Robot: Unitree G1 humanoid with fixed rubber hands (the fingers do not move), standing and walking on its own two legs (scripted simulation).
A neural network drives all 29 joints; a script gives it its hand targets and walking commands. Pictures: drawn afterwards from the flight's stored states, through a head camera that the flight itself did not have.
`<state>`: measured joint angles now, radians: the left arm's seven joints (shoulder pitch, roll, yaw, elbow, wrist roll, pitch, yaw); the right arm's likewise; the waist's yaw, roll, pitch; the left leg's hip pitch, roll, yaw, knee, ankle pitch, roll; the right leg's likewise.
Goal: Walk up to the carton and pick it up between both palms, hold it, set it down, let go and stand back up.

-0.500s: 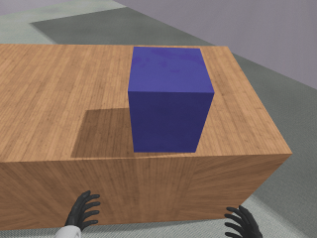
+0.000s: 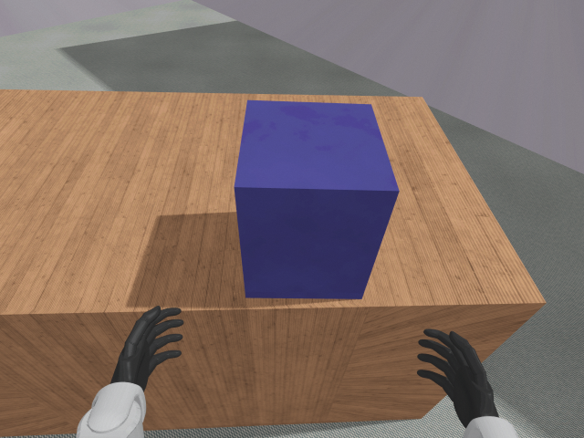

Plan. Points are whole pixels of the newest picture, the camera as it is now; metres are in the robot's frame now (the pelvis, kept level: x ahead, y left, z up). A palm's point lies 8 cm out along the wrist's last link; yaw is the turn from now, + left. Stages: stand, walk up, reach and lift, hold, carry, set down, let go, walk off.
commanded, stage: reach and lift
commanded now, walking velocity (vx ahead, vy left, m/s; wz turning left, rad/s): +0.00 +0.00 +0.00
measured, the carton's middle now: (306, 203) +0.48 +0.02 +0.06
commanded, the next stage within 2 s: none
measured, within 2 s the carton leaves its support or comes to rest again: neither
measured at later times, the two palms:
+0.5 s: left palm (145, 306) +0.26 +0.21 +0.07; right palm (474, 327) +0.28 -0.20 +0.07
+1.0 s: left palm (145, 237) +0.32 +0.22 +0.13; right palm (472, 246) +0.36 -0.19 +0.13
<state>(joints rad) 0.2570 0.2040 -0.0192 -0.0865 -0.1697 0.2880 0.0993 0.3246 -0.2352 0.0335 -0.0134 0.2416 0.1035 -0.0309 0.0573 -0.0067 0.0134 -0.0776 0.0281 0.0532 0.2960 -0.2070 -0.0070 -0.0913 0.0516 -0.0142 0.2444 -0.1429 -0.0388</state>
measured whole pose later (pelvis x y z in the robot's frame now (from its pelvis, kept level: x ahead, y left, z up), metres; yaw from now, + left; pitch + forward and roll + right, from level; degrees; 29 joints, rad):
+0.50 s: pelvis -0.01 +0.00 +0.00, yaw +0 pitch -2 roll +0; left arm -0.04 0.18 0.06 -0.07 -0.17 0.44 0.10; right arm -0.05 -0.31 0.04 0.13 0.34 0.17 -0.06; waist 0.03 -0.01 0.04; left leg -0.04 0.02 0.06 0.27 -0.18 0.00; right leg -0.06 0.05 -0.01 0.23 -0.12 -0.04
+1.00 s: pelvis -0.02 +0.00 +0.00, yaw +1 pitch +0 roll +0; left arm -0.46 0.24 0.12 0.15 -0.20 0.63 0.11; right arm -0.55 -0.36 0.02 0.45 0.37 0.37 -0.06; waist 0.02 -0.01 0.00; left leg -0.13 0.01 0.04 0.29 -0.17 0.01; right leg -0.15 0.04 -0.02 0.26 -0.11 -0.03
